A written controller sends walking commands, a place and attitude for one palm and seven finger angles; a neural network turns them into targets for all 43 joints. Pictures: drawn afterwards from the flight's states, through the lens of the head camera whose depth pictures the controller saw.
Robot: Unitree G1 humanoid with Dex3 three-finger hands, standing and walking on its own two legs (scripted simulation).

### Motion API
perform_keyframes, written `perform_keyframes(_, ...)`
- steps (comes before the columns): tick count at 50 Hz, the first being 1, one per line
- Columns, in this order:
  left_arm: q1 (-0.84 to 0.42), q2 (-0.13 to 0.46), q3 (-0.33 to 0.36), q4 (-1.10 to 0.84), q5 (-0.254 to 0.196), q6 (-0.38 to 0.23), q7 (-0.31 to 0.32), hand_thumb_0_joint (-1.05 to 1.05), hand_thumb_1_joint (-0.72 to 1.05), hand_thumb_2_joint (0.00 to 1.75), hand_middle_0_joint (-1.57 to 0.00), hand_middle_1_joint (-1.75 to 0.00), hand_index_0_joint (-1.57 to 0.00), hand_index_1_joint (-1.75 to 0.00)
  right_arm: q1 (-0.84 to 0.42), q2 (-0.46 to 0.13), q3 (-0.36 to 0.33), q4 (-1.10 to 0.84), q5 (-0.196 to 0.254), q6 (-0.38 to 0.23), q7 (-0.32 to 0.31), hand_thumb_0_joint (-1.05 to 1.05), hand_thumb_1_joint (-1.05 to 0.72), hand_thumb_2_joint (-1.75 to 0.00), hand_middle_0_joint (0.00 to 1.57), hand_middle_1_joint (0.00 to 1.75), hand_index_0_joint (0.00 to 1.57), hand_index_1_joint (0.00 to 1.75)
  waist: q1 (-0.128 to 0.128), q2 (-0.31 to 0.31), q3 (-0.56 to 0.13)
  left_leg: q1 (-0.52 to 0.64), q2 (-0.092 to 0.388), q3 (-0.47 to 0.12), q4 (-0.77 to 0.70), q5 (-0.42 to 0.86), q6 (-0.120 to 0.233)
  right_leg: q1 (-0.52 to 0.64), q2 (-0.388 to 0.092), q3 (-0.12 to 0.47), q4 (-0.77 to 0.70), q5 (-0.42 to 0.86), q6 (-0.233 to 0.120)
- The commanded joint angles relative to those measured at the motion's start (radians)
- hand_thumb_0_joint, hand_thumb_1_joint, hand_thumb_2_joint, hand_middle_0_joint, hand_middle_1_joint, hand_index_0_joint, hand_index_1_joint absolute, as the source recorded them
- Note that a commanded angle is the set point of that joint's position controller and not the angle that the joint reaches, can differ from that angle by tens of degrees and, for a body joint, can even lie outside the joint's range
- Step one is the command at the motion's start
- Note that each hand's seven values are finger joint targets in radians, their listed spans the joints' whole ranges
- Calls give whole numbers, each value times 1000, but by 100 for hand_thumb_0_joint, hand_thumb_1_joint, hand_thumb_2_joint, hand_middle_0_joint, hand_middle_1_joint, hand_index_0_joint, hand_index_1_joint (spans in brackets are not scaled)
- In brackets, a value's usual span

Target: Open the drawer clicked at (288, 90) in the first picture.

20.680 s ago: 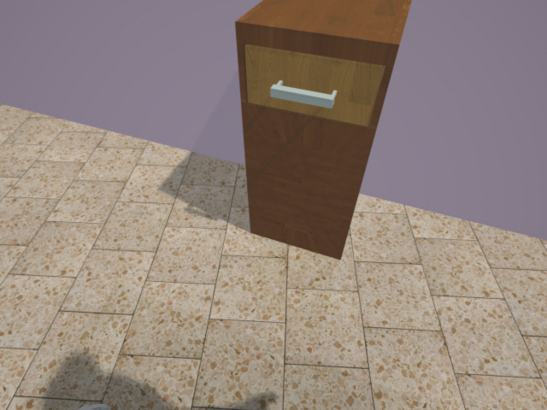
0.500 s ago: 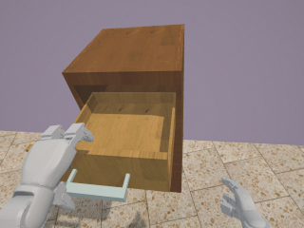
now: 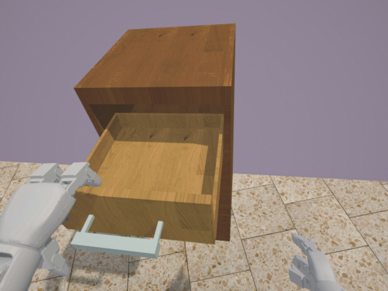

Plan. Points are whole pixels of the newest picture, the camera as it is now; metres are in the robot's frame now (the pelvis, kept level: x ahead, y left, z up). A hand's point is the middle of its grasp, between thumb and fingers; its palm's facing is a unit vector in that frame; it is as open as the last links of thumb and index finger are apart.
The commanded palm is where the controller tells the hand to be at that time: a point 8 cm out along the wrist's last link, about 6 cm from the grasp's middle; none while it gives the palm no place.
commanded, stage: draw the hand back to the body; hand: left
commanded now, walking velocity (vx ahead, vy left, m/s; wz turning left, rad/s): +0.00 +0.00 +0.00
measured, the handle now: (120, 233) +0.22 +0.21 +0.01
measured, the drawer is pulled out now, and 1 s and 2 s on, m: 0.30 0.30 0.30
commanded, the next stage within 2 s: step back with the hand held close in 1.06 s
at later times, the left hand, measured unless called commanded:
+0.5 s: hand (71, 185) +0.21 +0.23 +0.19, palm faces +0.37 -0.84 -0.39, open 11.8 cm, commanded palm +0.16 +0.27 +0.21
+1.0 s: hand (61, 190) +0.20 +0.24 +0.19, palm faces +0.44 -0.80 -0.40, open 7.7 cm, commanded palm +0.15 +0.28 +0.20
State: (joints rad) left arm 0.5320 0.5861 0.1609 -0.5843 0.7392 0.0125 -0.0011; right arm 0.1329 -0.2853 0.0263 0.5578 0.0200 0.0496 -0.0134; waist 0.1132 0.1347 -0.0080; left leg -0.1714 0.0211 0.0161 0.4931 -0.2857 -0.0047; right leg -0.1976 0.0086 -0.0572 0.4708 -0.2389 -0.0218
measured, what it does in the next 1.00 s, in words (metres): stands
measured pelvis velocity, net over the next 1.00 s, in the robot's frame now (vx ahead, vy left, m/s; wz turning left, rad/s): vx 0.02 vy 0.00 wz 0.01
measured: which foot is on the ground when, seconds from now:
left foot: down 0.00-1.00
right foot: down 0.00-1.00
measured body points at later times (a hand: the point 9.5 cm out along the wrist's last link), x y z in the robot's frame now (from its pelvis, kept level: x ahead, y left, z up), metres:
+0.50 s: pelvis +0.03 +0.01 +0.00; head +0.02 -0.01 +0.45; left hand +0.19 +0.27 +0.21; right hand +0.22 -0.20 -0.08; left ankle -0.01 +0.12 -0.74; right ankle +0.01 -0.10 -0.74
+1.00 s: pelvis +0.02 +0.00 +0.00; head +0.01 -0.02 +0.45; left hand +0.17 +0.28 +0.21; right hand +0.23 -0.20 -0.08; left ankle -0.01 +0.12 -0.74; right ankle +0.01 -0.10 -0.74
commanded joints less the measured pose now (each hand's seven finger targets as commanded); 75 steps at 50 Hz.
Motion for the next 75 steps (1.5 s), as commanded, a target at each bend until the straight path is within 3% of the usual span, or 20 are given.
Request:
perform_keyframes(1,-94,209,196,-178,-9,-8,44,0,-50,30,-30,-120,-30,-120,-210,-71,-30,-197,13,-70,-2,0,-90,-90,20,30,20,30,-1,-82,-87,25,-5,-11,-48,169,20,4,-34,72,-117,86,9)
perform_keyframes(3,-88,200,179,-178,-3,-14,43,0,-50,30,-30,-120,-30,-120,-179,-70,-33,-195,5,-65,-2,0,-90,-90,20,30,20,30,-5,-81,-94,20,-2,-8,-55,186,19,8,-43,42,-105,90,12)
perform_keyframes(4,-167,-223,98,-185,-687,-101,66,0,-47,32,-30,-118,-30,-118,-107,20,-35,-218,12,-145,-29,0,-90,-90,20,30,20,30,-106,-153,-16,96,22,1,-70,115,42,6,-16,-4,-102,82,-1)
perform_keyframes(5,-87,-103,160,-108,-694,-138,93,0,-43,33,-29,-115,-29,-115,-91,-10,-33,-180,6,-188,-46,0,-90,-90,20,30,20,30,-84,-200,-10,79,38,-16,-85,84,36,3,-23,0,-90,38,2)
perform_keyframes(6,-44,-90,217,-134,-752,-162,108,0,-40,34,-29,-113,-29,-113,-112,-8,-30,-159,4,-212,-59,0,-90,-90,20,30,20,30,-62,-245,-23,78,34,-19,-93,101,33,21,-20,1,-110,39,7)
perform_keyframes(8,-115,-74,211,-265,-767,-211,126,0,-32,37,-29,-109,-29,-109,-90,-9,-26,-157,-9,-256,-70,0,-90,-90,20,30,20,30,-56,-135,-96,92,25,-12,-100,161,30,73,-42,6,-94,90,7)
perform_keyframes(9,-99,-85,209,-250,-769,-218,134,0,-29,39,-29,-107,-29,-107,-84,-8,-27,-145,-14,-269,-74,0,-90,-90,20,30,20,30,-55,-91,-78,91,21,-3,-98,183,29,70,-41,10,-96,118,3)
perform_keyframes(15,-91,-120,203,-218,-786,-225,128,0,-8,48,-27,-93,-27,-93,-81,-1,-24,-121,-17,-283,-64,0,-90,-90,20,30,20,30,-49,-15,-18,55,28,-7,-109,244,13,84,-44,9,-97,171,-9)
perform_keyframes(24,-34,-113,240,-199,-802,-215,120,0,23,62,-25,-73,-25,-73,-80,-10,-44,-111,-13,-260,-55,0,-90,-90,20,30,20,30,-49,-86,-78,72,36,-10,-85,368,7,114,-42,0,-76,290,-4)
perform_keyframes(29,-37,-101,258,-204,-804,-209,126,0,41,69,-24,-62,-24,-62,-78,-13,-49,-111,-9,-243,-59,0,-90,-90,20,30,20,30,-52,-83,-101,90,35,-10,-82,396,5,114,-43,-1,-75,304,-2)
perform_keyframes(36,-82,-82,282,-180,-804,-195,133,0,65,80,-22,-46,-22,-46,-86,-18,-49,-107,-7,-230,-65,0,-90,-90,20,30,20,30,-53,-60,-74,95,31,-11,-92,378,3,96,-42,-1,-91,279,-3)
perform_keyframes(43,-84,-99,264,-147,-808,-188,130,0,90,90,-20,-30,-20,-30,-89,-15,-47,-111,-6,-224,-63,0,-90,-90,20,30,20,30,-55,-96,-50,83,30,-12,-104,313,10,88,-42,-1,-104,238,1)
perform_keyframes(58,-78,-87,276,-143,-809,-200,133,0,90,90,-20,-30,-20,-30,-91,-12,-49,-106,-4,-228,-62,0,-90,-90,20,30,20,30,-52,-72,-46,82,22,-6,-103,265,15,82,-43,11,-124,207,1)
perform_keyframes(59,-210,45,417,-223,-813,-242,138,0,90,90,-20,-30,-20,-30,-43,-36,-48,-141,6,-204,-59,0,-90,-90,20,30,20,30,-101,-120,63,5,35,-26,-75,178,36,-31,-96,132,-183,254,-1)
perform_keyframes(60,-127,-24,366,-118,-804,-245,129,0,90,90,-20,-30,-20,-30,-45,-22,-51,-114,5,-188,-61,0,-90,-90,20,30,20,30,-110,-179,48,15,30,-40,-53,140,38,-40,-120,133,-195,237,-3)
perform_keyframes(63,-40,-64,326,-121,-795,-256,121,0,90,90,-20,-30,-20,-30,-59,-37,-62,-133,5,-169,-57,0,-90,-90,20,30,20,30,-113,-164,-28,25,32,-33,-41,163,41,-23,-137,131,-166,257,-4)
perform_keyframes(66,27,-51,339,-169,-794,-263,129,0,90,90,-20,-30,-20,-30,-65,-44,-72,-149,6,-156,-56,0,-90,-90,20,30,20,30,-110,-105,-96,7,47,-38,-52,248,41,21,-136,110,-110,311,0)
perform_keyframes(69,84,-25,376,-207,-794,-267,141,0,90,90,-20,-30,-20,-30,-62,-41,-83,-166,9,-142,-55,0,-90,-90,20,30,20,30,-110,-144,-145,-23,67,-50,-50,310,41,52,-125,92,-60,342,9)
perform_keyframes(71,90,1,399,-258,-792,-276,147,0,90,90,-20,-30,-20,-30,-63,-44,-89,-173,8,-143,-59,0,-90,-90,20,30,20,30,-109,-113,-168,-34,71,-67,-47,344,37,50,-125,90,-31,355,2)
perform_keyframes(75,129,-2,415,-264,-794,-282,157,0,90,90,-20,-30,-20,-30,-55,-37,-93,-181,8,-146,-62,0,-90,-90,20,30,20,30,-109,-93,-159,-109,97,-94,-70,329,42,55,-103,73,21,307,12)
